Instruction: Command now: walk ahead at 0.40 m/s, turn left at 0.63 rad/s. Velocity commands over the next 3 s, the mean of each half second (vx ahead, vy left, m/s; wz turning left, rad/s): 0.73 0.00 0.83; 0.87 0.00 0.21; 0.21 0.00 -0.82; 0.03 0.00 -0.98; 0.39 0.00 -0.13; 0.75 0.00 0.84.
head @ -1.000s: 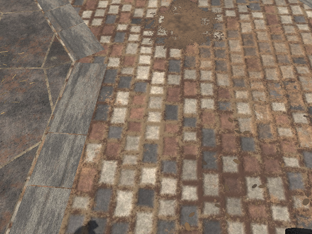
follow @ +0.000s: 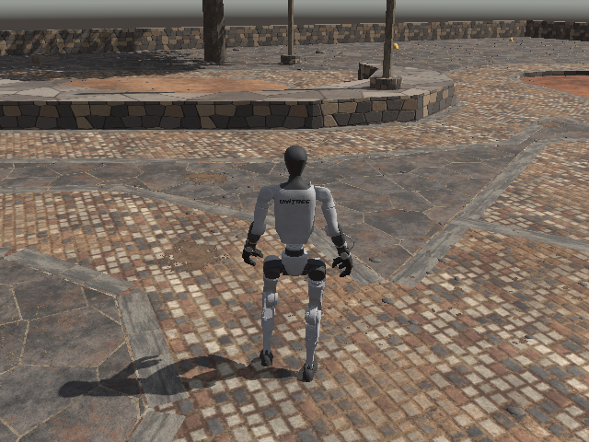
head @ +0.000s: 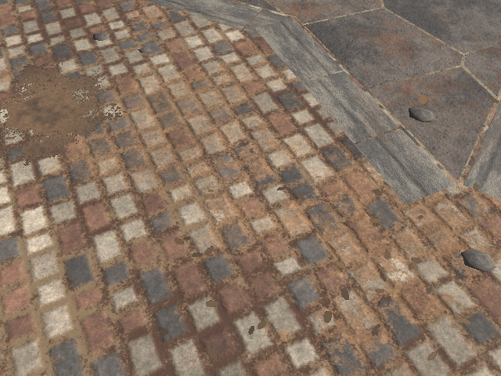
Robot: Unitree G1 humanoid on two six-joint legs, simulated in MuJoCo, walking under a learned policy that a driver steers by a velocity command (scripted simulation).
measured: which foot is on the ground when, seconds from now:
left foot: up 0.00-0.36, down 0.38-0.88, up 0.90-1.00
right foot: down 0.00-0.36, up 0.38-0.84, down 0.86-1.00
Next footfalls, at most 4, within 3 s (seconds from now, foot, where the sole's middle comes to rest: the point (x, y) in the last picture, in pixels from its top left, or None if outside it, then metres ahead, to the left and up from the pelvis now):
0.38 left None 0.28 0.26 -0.78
0.86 right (123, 284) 0.76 0.41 -0.78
1.26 left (54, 233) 0.95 0.66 -0.78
1.74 right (130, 256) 0.86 0.40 -0.78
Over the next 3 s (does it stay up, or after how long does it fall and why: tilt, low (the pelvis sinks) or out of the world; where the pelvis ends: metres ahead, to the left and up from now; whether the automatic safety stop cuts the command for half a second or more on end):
stays up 1.20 0.42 -0.05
